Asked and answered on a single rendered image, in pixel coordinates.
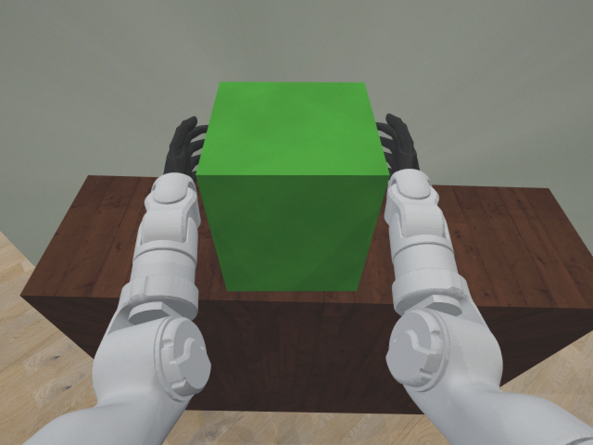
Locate robot right forearm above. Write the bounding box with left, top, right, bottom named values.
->
left=385, top=169, right=491, bottom=332

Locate robot right upper arm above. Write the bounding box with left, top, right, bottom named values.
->
left=385, top=308, right=593, bottom=445

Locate right robot hand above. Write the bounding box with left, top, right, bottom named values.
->
left=376, top=113, right=420, bottom=180

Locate pedestal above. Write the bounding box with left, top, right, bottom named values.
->
left=20, top=175, right=593, bottom=414

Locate left robot hand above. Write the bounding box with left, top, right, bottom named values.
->
left=163, top=116, right=208, bottom=183

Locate robot left forearm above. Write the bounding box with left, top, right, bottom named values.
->
left=92, top=172, right=201, bottom=395

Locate robot left upper arm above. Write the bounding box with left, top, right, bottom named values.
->
left=22, top=315, right=211, bottom=445

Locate carton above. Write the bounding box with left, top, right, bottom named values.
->
left=196, top=82, right=390, bottom=291

